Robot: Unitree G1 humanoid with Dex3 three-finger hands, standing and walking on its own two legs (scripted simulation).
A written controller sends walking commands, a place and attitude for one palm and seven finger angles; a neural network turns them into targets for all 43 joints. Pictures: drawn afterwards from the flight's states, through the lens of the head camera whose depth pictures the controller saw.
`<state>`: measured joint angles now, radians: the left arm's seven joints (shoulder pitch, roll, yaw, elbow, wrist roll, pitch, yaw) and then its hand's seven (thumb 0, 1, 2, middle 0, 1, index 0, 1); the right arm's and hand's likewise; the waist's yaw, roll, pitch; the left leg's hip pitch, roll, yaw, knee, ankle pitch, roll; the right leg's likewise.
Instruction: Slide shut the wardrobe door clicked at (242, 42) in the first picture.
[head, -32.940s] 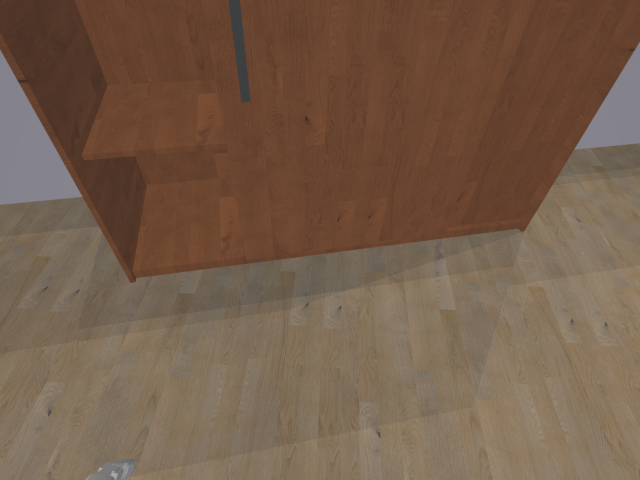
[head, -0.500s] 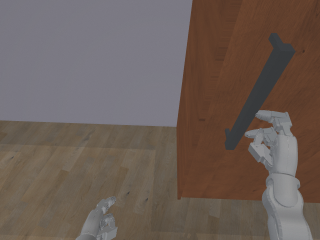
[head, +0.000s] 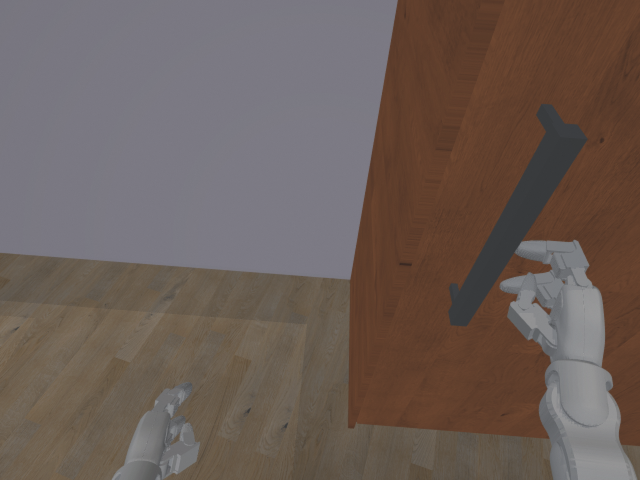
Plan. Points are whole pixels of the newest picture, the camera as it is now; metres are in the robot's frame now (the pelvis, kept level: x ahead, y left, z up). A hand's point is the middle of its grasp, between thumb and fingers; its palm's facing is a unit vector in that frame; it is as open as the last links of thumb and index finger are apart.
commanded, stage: loosen the grip on the handle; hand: right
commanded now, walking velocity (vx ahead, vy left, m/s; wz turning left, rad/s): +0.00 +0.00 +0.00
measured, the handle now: (494, 235) +0.38 -0.20 +0.14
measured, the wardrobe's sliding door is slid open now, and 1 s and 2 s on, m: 0.00 0.00 0.00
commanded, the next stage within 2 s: slip the hand off the handle in 0.54 s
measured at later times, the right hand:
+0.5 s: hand (498, 331) +0.27 -0.19 +0.08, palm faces +0.33 +0.92 -0.20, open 13.9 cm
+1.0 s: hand (542, 333) +0.27 -0.24 +0.09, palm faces +0.42 +0.88 -0.22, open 14.7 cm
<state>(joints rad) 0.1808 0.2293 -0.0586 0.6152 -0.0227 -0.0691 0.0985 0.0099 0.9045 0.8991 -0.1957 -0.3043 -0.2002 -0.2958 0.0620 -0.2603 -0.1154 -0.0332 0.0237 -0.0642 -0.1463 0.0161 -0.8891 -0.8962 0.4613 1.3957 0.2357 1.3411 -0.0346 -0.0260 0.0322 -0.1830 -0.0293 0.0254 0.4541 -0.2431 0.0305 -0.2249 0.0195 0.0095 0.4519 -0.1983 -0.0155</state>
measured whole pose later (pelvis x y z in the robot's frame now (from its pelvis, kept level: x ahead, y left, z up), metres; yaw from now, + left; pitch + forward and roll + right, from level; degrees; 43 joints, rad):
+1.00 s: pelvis +0.01 +0.02 -0.02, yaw -1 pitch +2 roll +0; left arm 0.18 0.24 -0.02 0.68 0.00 -0.11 0.08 0.01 0.90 0.90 -0.20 -0.30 -0.20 -0.30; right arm 0.18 -0.29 -0.25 -0.04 0.12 -0.10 -0.13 -0.01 0.55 -0.20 0.26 1.15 0.25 1.15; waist -0.02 -0.03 -0.05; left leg -0.34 -0.04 0.05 0.68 -0.37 0.06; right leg -0.39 0.01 0.03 0.69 -0.32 0.01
